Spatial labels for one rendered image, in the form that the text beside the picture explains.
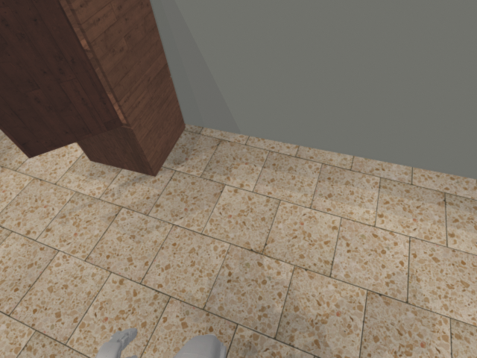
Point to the robot left hand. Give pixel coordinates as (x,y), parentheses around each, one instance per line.
(118,342)

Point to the cupboard door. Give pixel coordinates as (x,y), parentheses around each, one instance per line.
(50,94)

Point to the robot left thigh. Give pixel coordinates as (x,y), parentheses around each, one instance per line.
(202,346)

